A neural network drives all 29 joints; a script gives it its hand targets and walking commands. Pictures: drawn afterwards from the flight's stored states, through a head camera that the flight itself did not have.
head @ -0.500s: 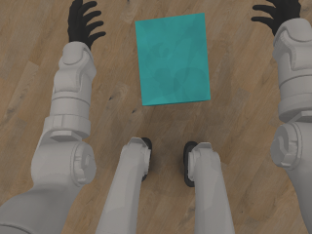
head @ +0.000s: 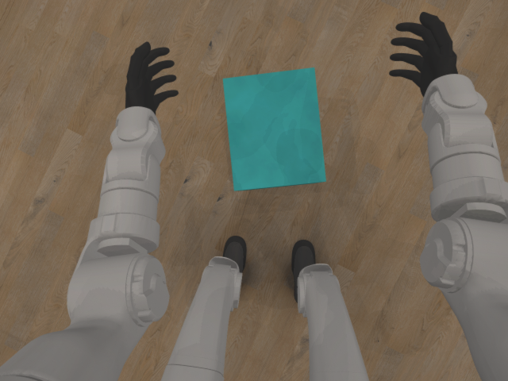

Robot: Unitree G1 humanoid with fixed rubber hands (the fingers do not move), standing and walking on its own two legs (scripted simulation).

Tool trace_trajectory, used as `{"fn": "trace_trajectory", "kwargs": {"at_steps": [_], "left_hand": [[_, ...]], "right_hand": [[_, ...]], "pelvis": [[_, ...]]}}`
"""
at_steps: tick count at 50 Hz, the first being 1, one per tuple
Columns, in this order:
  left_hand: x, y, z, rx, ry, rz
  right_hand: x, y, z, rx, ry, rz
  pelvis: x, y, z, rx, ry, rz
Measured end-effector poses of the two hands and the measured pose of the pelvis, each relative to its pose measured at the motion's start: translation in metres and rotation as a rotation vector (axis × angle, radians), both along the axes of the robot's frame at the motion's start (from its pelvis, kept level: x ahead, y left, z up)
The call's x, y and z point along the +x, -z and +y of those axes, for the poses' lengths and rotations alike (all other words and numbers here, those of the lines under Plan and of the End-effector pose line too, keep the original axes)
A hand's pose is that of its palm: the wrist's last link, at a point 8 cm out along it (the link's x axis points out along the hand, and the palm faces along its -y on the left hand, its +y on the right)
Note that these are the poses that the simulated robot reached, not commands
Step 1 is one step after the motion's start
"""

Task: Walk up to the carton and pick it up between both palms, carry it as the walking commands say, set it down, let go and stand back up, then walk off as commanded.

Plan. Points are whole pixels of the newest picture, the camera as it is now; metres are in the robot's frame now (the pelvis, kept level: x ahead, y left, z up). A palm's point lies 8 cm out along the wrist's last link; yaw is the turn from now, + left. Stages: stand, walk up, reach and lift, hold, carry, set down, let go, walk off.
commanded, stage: let go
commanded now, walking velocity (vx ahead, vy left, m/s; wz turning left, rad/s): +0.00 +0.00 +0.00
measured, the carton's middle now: (273, 137) +0.51 +0.02 -0.56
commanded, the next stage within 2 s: stand in 1.34 s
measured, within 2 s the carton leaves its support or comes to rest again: neither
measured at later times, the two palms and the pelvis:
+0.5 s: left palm (63, 216) +0.31 +0.24 -0.01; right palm (473, 205) +0.35 -0.20 -0.02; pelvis +0.05 +0.01 +0.07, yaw +0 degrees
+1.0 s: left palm (30, 300) +0.24 +0.24 +0.04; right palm out of the picture +0.23 -0.23 +0.03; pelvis +0.07 +0.00 +0.10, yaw +0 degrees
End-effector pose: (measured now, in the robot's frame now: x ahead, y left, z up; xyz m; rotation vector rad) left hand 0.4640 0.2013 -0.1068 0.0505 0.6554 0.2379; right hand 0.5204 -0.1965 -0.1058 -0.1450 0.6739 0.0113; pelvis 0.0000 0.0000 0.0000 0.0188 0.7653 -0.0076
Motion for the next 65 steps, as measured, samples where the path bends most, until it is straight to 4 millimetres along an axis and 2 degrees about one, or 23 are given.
{"fn": "trace_trajectory", "kwargs": {"at_steps": [4, 9, 13, 18, 27, 31, 35, 40, 47, 55, 65], "left_hand": [[-0.013, 0.0, 0.002, 0.022, 0.05, 0.026], [-0.042, -0.015, 0.016, 0.051, 0.115, 0.067], [-0.07, -0.036, 0.029, 0.05, 0.137, 0.097], [-0.102, -0.064, 0.039, 0.036, 0.143, 0.116], [-0.169, -0.1, 0.042, 0.034, 0.145, 0.135], [-0.2, -0.114, 0.041, 0.03, 0.152, 0.146], [-0.221, -0.127, 0.041, 0.032, 0.159, 0.15], [-0.233, -0.137, 0.04, 0.035, 0.169, 0.146], [-0.231, -0.142, 0.036, 0.041, 0.196, 0.138], [-0.229, -0.144, 0.035, 0.053, 0.203, 0.144], [-0.237, -0.142, 0.049, 0.083, 0.144, 0.199]], "right_hand": [[-0.019, 0.002, -0.002, -0.038, 0.03, 0.013], [-0.059, -0.009, -0.005, -0.081, 0.052, 0.034], [-0.091, -0.027, -0.008, -0.082, 0.06, 0.056], [-0.123, -0.053, -0.008, -0.071, 0.055, 0.065], [-0.183, -0.09, -0.007, -0.056, 0.046, 0.071], [-0.214, -0.105, -0.011, -0.055, 0.053, 0.079], [-0.241, -0.118, -0.017, -0.06, 0.051, 0.089], [-0.266, -0.13, -0.025, -0.065, 0.043, 0.1], [-0.286, -0.137, -0.033, -0.065, 0.056, 0.117], [-0.291, -0.139, -0.033, -0.061, 0.071, 0.123], [-0.292, -0.135, -0.028, -0.068, 0.077, 0.111]], "pelvis": [[0.007, -0.007, 0.001, -0.001, -0.002, -0.015], [0.019, -0.022, 0.004, -0.005, -0.003, -0.067], [0.029, -0.036, 0.007, -0.011, -0.002, -0.13], [0.039, -0.053, 0.011, -0.02, -0.006, -0.229], [0.056, -0.076, 0.012, -0.022, -0.016, -0.419], [0.063, -0.086, 0.012, -0.021, -0.017, -0.515], [0.068, -0.093, 0.01, -0.02, -0.018, -0.607], [0.072, -0.098, 0.008, -0.02, -0.02, -0.71], [0.072, -0.099, 0.005, -0.019, -0.016, -0.815], [0.07, -0.098, 0.005, -0.019, -0.011, -0.869], [0.068, -0.095, 0.01, -0.016, -0.027, -0.862]]}}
